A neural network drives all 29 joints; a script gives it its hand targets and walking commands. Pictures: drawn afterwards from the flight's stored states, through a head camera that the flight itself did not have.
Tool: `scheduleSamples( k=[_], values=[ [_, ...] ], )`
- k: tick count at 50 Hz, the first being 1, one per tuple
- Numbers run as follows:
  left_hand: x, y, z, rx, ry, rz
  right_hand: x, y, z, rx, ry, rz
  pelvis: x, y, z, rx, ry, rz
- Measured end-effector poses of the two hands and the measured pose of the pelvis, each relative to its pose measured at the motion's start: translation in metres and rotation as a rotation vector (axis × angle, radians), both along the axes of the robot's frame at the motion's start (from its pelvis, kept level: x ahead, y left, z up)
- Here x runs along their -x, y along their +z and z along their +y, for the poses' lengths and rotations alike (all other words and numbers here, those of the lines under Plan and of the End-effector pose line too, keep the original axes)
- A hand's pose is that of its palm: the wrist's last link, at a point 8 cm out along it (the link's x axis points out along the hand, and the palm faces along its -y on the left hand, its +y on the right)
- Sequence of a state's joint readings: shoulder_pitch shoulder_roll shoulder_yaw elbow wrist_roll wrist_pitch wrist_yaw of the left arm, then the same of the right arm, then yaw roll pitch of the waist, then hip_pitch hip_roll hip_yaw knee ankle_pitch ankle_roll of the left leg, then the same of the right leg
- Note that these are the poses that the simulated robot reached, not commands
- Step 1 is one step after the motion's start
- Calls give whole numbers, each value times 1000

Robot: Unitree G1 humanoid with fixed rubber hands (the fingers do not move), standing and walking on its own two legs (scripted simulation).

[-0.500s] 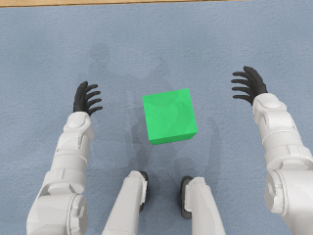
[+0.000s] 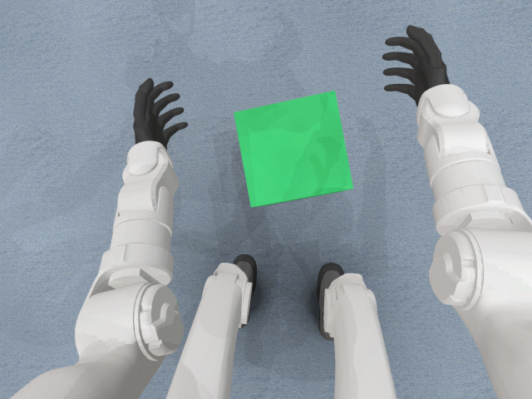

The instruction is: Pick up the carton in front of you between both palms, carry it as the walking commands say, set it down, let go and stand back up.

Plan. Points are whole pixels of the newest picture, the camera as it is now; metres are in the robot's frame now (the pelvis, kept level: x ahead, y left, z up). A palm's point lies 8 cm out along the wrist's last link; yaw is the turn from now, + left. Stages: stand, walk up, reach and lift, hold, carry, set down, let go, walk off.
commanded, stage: reach and lift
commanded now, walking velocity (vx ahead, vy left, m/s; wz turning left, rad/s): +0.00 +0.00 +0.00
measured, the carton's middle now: (293, 158) +0.48 +0.01 -0.48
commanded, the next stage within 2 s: none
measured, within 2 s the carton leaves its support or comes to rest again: leaves its support in 1.40 s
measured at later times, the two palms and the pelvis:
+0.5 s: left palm (201, 164) +0.44 +0.20 -0.36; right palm (381, 134) +0.51 -0.17 -0.36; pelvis -0.06 +0.01 -0.20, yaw +2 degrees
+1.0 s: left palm (210, 161) +0.45 +0.19 -0.40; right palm (370, 139) +0.51 -0.16 -0.41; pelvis -0.05 +0.01 -0.23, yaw +3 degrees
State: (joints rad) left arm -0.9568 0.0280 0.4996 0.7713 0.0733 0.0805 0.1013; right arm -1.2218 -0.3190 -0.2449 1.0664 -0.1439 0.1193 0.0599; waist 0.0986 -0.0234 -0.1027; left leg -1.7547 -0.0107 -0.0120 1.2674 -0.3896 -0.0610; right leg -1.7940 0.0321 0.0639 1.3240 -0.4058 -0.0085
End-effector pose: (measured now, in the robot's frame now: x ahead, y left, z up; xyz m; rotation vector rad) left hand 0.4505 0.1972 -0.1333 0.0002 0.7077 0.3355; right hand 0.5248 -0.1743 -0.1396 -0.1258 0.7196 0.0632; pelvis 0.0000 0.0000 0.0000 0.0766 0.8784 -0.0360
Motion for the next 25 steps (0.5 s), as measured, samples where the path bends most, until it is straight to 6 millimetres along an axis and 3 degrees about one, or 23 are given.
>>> scheduleSamples(
  k=[5, 12, 18, 25],
  values=[
    [3, -58, 2, 4, -5, 16, 11, -63, 1, 7, -17, 6, 4, -44, 3, -7, 12, 45],
    [10, -135, 6, 5, -13, 5, 19, -140, -2, 22, -22, -21, 25, -112, 7, -6, 22, 20],
    [12, -181, 6, 18, -8, 0, 15, -180, -1, 24, -29, -35, 45, -160, 9, -3, 24, -61],
    [9, -227, 0, 33, -22, 38, 13, -222, 5, 15, -33, 8, 58, -197, 10, -1, 29, -139]
  ],
)
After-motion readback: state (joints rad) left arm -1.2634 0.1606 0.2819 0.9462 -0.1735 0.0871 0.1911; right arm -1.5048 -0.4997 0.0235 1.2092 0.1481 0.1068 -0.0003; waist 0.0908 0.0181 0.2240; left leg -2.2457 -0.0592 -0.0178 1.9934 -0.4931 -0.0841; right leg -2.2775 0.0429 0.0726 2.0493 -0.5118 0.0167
